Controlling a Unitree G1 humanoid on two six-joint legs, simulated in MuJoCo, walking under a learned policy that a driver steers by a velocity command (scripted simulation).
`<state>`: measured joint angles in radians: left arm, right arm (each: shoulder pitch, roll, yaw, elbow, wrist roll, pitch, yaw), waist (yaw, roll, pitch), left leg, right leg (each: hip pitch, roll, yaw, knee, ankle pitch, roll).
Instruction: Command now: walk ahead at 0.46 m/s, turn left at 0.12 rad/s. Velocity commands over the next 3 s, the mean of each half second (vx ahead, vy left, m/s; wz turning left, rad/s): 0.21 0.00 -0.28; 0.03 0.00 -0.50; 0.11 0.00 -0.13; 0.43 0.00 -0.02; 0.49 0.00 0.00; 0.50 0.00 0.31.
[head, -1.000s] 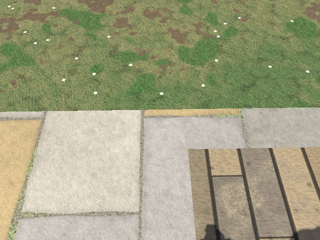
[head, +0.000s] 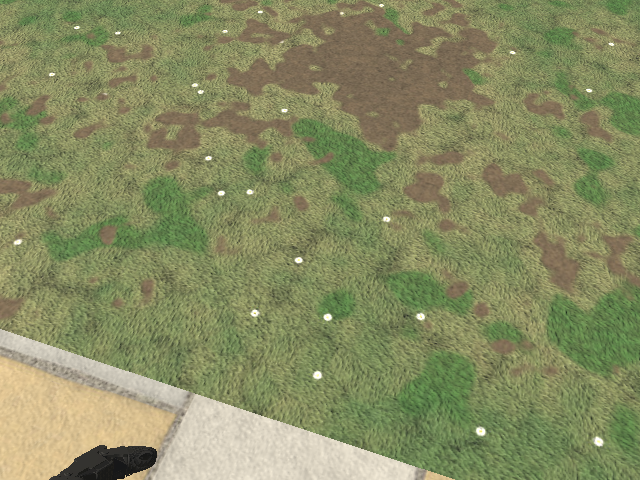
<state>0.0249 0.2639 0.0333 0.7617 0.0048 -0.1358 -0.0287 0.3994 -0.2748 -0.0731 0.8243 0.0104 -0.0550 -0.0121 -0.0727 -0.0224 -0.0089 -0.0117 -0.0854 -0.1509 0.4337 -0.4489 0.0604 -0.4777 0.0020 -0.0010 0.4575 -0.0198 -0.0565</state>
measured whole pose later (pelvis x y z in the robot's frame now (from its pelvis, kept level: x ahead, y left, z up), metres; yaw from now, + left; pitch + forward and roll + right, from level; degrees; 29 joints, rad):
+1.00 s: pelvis +0.16 -0.05 +0.01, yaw -29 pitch +2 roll +2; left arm 0.19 0.28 0.06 0.64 0.01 0.02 -0.01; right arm 0.16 -0.32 -0.09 0.74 0.00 0.02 -0.04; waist -0.01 0.04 0.03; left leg -0.52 0.05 0.01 1.06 -0.48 -0.06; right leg -0.31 0.01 0.01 0.54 -0.26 -0.04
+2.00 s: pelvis +0.40 -0.16 -0.01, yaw -31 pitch +2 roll +0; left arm 0.49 0.28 0.06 0.87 -0.01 -0.04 0.01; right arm -0.03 -0.25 -0.03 0.65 0.02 -0.09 0.05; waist 0.08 0.01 0.04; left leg -0.52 0.00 0.04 0.52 -0.04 0.07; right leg 0.12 -0.02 -0.01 0.38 -0.49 0.00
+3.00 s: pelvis +0.85 -0.45 +0.01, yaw -19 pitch +1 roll -3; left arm 0.31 0.27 0.07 0.87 0.00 -0.08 0.01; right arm 0.11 -0.26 -0.05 0.75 0.02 -0.03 0.04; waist 0.07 0.04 0.03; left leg -0.65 0.09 0.00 0.67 0.02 0.03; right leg 0.09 0.03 -0.24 0.21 -0.31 -0.01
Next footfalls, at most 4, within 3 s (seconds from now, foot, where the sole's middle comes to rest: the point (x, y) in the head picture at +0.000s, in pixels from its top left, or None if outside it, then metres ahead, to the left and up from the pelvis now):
0.48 left None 0.29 0.09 -0.76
0.88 right None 0.17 -0.17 -0.76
1.28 left None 0.26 0.06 -0.76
2.00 left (384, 415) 0.61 -0.16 -0.76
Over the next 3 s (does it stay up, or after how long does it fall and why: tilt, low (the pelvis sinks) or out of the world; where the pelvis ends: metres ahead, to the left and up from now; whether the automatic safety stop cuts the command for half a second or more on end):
stays up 0.85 -0.45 0.01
